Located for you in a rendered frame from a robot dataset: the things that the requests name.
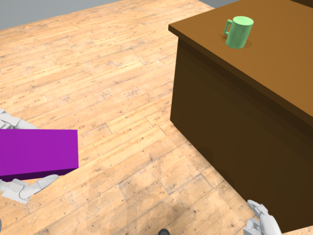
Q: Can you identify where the robot right hand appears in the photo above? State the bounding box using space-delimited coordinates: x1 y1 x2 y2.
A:
243 200 282 235

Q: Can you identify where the robot left hand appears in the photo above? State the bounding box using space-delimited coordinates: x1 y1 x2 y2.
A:
0 109 59 204

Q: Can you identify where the sponge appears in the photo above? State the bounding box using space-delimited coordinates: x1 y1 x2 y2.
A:
0 129 79 182

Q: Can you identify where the table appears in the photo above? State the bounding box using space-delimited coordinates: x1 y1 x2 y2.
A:
168 0 313 234

